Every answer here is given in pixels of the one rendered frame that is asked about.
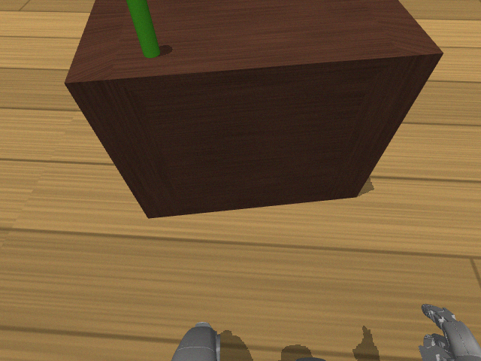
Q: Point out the can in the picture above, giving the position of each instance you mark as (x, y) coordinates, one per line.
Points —
(143, 23)

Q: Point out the right robot hand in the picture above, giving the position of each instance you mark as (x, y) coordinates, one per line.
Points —
(457, 341)

